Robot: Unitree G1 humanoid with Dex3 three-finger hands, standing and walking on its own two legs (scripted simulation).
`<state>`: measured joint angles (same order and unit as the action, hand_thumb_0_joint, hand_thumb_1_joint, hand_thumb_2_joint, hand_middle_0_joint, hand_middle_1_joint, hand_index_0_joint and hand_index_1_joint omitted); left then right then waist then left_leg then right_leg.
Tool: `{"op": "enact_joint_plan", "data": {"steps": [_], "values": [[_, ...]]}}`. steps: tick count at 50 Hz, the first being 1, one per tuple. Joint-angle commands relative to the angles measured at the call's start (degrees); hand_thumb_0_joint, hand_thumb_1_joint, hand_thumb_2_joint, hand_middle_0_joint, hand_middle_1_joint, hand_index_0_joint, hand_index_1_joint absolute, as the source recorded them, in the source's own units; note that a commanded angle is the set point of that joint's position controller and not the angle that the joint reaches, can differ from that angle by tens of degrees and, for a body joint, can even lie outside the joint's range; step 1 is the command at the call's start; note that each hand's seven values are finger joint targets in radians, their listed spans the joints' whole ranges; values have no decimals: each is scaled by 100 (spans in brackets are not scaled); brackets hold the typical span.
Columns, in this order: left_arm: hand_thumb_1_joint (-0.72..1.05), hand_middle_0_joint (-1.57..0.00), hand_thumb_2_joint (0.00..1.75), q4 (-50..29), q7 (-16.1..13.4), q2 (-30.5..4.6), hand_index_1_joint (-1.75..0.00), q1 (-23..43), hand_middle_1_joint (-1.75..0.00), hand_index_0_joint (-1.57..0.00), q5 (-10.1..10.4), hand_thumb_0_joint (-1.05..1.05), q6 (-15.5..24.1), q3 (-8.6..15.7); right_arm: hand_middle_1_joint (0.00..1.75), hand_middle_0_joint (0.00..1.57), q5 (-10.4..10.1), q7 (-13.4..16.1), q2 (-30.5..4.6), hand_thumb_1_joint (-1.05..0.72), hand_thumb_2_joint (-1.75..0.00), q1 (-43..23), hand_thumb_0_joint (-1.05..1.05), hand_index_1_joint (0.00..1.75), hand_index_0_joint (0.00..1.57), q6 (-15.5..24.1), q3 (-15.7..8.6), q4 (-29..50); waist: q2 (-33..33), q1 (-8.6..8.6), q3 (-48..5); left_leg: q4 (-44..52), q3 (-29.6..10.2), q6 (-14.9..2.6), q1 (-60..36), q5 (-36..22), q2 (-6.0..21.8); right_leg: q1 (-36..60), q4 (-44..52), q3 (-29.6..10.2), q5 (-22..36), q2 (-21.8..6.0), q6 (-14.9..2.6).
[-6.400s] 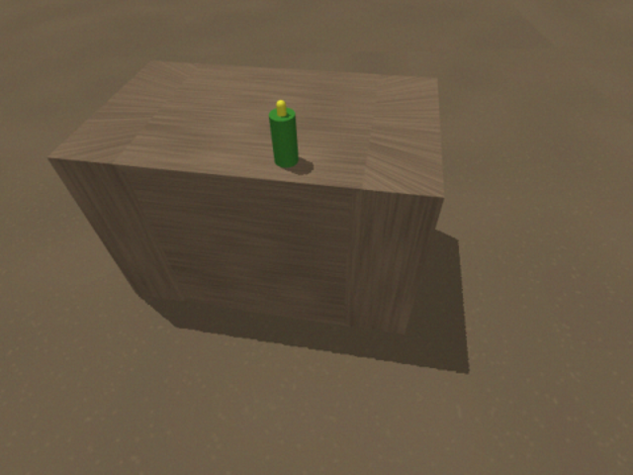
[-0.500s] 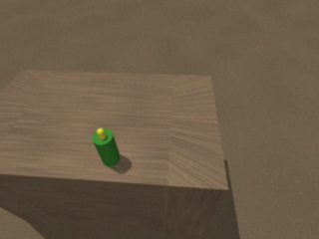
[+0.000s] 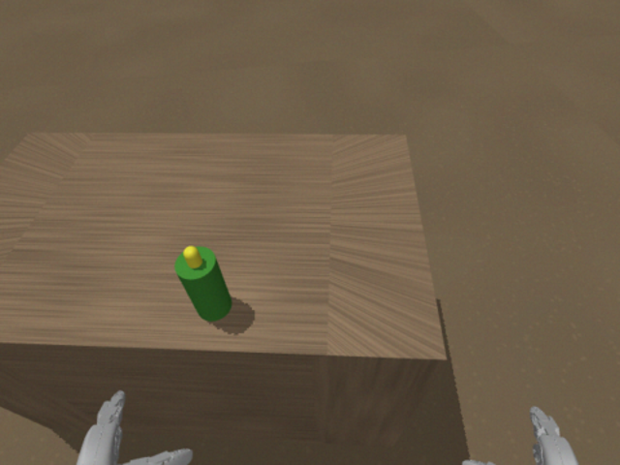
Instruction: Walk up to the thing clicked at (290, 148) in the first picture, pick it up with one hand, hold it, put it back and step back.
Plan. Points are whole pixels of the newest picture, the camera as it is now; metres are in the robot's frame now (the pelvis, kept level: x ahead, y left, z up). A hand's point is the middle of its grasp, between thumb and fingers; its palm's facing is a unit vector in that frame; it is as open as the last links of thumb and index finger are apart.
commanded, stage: rise first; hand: left
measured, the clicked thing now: (203, 280) +0.41 +0.21 -0.04
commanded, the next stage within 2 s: go down in 1.16 s
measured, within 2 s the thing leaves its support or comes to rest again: neither
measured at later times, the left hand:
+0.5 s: hand (130, 427) +0.18 +0.24 -0.02, palm faces +0.19 -0.93 -0.30, open 17.4 cm
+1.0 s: hand (106, 428) +0.17 +0.25 +0.03, palm faces +0.23 -0.91 -0.35, open 17.5 cm
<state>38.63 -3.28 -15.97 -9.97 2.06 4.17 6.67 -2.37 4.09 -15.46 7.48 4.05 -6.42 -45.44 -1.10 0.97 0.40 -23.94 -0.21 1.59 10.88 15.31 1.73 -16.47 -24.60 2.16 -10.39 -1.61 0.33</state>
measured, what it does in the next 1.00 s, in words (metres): stands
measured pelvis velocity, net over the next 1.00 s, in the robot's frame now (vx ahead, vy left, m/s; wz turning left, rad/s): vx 0.00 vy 0.01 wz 0.01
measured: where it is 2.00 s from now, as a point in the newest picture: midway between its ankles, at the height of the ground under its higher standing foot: outside the picture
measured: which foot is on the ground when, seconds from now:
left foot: down 0.00-1.00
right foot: down 0.00-1.00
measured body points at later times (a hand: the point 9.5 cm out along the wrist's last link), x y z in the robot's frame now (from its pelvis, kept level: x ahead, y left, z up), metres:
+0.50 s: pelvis +0.01 +0.02 +0.00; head +0.01 +0.01 +0.45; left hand +0.17 +0.29 +0.00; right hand +0.16 -0.24 -0.08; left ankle -0.03 +0.14 -0.74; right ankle +0.02 -0.12 -0.74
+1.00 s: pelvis +0.00 +0.01 +0.00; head +0.00 +0.00 +0.45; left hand +0.15 +0.29 +0.05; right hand +0.16 -0.24 -0.09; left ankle -0.03 +0.14 -0.74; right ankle +0.02 -0.12 -0.74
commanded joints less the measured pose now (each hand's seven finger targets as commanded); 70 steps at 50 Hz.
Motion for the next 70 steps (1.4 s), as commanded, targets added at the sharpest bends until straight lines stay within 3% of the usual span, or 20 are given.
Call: {"op": "enact_joint_plan", "data": {"steps": [1,4,8,10,12,16,21,23,26,29,31,33,35,38,50,64,65,67,69,70], "values": [[-38,-6,8,-1766,-139,-793,-6,427,-6,-5,38,0,310,138,5,5,-12,56,-640,33,-9,-706,0,5,5,235,-26,1703,242,0,-936,364,268,-178,-20,-1199,-174,976,318,95,865,77,-68],[-50,-5,5,-2141,-241,-1097,-6,-2,-5,-5,9,0,340,425,5,5,46,116,-818,43,-6,-222,0,5,5,283,-168,1727,91,87,-902,376,264,-155,-113,-1362,-158,1136,302,134,990,95,-84],[-55,-5,3,-2683,-196,-738,-6,-460,-5,-5,34,0,334,180,5,5,42,79,-695,50,-4,256,0,5,5,316,-119,2032,73,5,-495,435,265,-124,-127,-1359,-129,1061,328,194,961,151,-95],[-55,-5,3,-2988,-194,-1003,-5,-592,-5,-4,31,0,363,506,5,5,42,57,-731,51,-4,324,0,5,5,329,-162,2300,-33,33,-539,458,280,-124,-204,-1318,-148,1128,370,200,910,149,-96],[-55,-5,2,-3254,-132,-726,-5,-730,-5,-5,37,0,370,239,5,5,39,-1,-405,51,-4,413,0,5,5,303,20,2170,-104,67,-383,472,284,-127,-164,-1409,-146,1139,381,218,987,137,-108],[-54,-4,2,-3752,-75,-846,-5,-852,-5,-4,64,0,374,450,5,5,51,-38,-539,52,-3,622,0,5,5,312,-199,2083,-253,24,-278,503,273,-105,-203,-1434,-120,1126,380,235,1007,150,-121],[-55,-5,2,-4263,-18,-794,-5,-905,-5,-5,67,0,425,403,5,5,75,-81,-584,52,-4,223,0,5,5,378,-274,2055,-271,44,-268,525,224,-104,-252,-1434,-86,1188,388,254,956,168,-127],[-55,-5,3,-4320,2,-690,-5,-1082,-5,-5,48,0,447,348,5,5,93,-111,-332,53,-4,209,0,5,5,378,-81,1924,-133,91,-298,471,216,-129,-225,-1507,-94,1255,388,261,1016,143,-113],[-56,-5,3,-4427,-11,-850,-5,-1209,-5,-4,36,0,493,524,5,5,146,-48,-817,52,-4,67,0,5,5,429,-432,2013,-24,72,-368,444,203,-104,-289,-1639,-67,1331,367,252,1085,158,-111],[-56,-5,4,-4677,44,-635,-5,-1295,-5,-4,13,0,577,338,5,5,136,-106,-343,52,-4,289,0,5,5,412,-149,1838,-114,108,-334,431,217,-99,-304,-1716,-92,1352,360,263,1121,140,-117],[-56,-4,4,-4683,23,-864,-5,-1312,-5,-4,25,0,600,583,5,5,138,-65,-693,52,-4,100,0,5,5,440,-393,1960,11,110,-293,475,203,-126,-274,-1485,-108,1294,393,269,938,144,-111],[-55,-4,3,-4738,73,-740,-5,-1379,-4,-3,13,0,642,509,5,5,147,-129,-310,54,-3,274,0,5,5,424,-71,1872,7,161,-163,502,204,-121,-168,-1415,-94,1327,402,291,856,147,-112],[-56,-4,4,-4809,70,-805,-5,-1370,-5,-4,28,0,680,578,5,5,146,-85,-597,53,-4,274,0,5,5,447,-351,1965,-28,44,-271,503,246,-148,-293,-1340,-133,1307,427,250,854,124,-100],[-55,-4,4,-4932,100,-869,-5,-1300,-5,-4,39,0,726,670,5,5,143,-112,-373,54,-4,319,0,5,5,453,-177,1783,-53,90,-67,520,250,-179,-216,-1131,-167,1211,491,274,685,112,-81],[-56,-4,5,-5124,91,-1004,-6,-1369,-5,-4,29,0,906,940,5,5,161,-87,-559,54,-4,136,0,5,5,590,-394,1699,-15,116,-93,567,229,-221,-177,-801,-197,1189,529,265,432,82,-62],[-61,-7,0,-4893,78,-1007,-5,-1348,-6,-8,-5,0,1040,944,5,5,158,-76,-409,52,-5,62,0,5,5,634,-167,1693,11,140,-285,539,218,-239,-242,-878,-234,1246,509,266,514,48,-51],[-61,-7,4,-5093,234,-311,-9,-1134,-9,-8,216,0,1160,669,5,5,193,-184,-52,50,-5,-64,0,5,5,655,199,1715,60,97,-307,218,202,-215,24,-808,-254,1007,342,203,428,37,5],[-61,-7,6,-4800,235,-1062,-10,-1020,-10,-7,176,0,1182,1320,5,5,228,-85,-816,50,-5,92,0,5,5,660,-461,1773,206,-4,-497,157,187,-206,-78,-815,-243,996,319,194,431,38,23],[-61,-7,4,-4827,310,-1023,-9,-705,-9,-8,104,0,1261,1254,5,5,221,-148,-322,51,-5,120,0,5,5,636,-74,1833,140,26,-450,66,200,-227,40,-716,-291,911,284,150,376,-20,31],[-61,-6,6,-4764,344,-1031,-9,-629,-9,-7,160,0,1297,1341,5,5,232,-134,-482,51,-5,204,0,5,5,634,-254,1869,151,-29,-533,32,186,-218,37,-769,-286,904,236,149,461,-16,37]]}}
